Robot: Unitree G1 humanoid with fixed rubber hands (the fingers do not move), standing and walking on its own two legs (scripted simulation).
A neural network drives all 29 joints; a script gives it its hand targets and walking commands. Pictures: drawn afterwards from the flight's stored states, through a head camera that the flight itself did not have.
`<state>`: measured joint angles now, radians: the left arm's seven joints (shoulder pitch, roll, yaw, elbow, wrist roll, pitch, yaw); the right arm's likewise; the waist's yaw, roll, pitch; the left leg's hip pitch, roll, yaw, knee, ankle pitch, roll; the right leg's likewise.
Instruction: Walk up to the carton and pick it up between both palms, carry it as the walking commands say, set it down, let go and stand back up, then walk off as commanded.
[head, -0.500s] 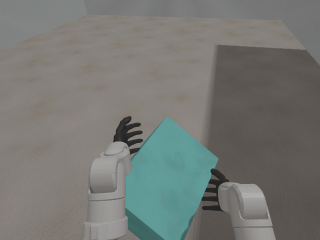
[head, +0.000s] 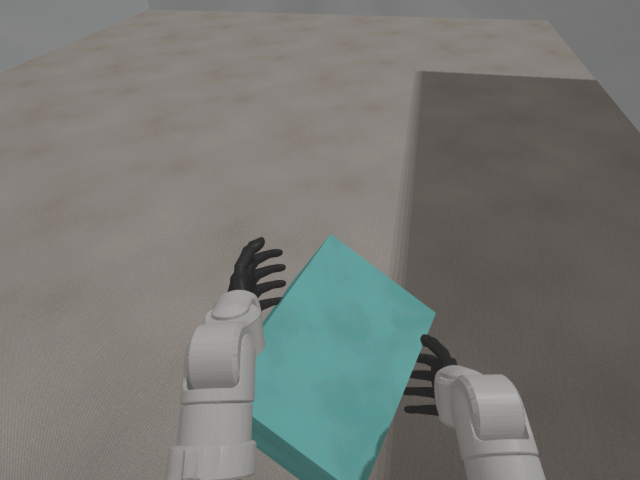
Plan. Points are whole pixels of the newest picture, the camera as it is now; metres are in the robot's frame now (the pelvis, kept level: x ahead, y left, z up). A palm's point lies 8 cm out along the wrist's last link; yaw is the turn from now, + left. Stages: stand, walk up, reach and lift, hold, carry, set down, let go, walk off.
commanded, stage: carry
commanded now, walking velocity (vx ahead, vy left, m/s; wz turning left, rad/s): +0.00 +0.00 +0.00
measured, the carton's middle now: (318, 359) +0.31 +0.03 -0.01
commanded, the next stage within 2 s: hold in 1.14 s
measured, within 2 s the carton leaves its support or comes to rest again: neither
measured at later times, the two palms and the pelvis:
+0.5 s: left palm (239, 345) +0.30 +0.13 +0.05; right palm (457, 340) +0.29 -0.15 +0.05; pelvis +0.01 -0.01 +0.00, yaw +0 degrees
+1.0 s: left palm (229, 343) +0.30 +0.14 +0.05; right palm (446, 339) +0.30 -0.14 +0.05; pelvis +0.01 +0.00 +0.00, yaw +0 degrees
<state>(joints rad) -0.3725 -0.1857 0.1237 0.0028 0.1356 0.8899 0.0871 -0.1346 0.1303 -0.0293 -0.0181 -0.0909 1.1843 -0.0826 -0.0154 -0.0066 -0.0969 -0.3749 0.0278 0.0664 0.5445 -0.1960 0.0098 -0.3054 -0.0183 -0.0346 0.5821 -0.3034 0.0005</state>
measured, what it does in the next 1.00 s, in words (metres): stands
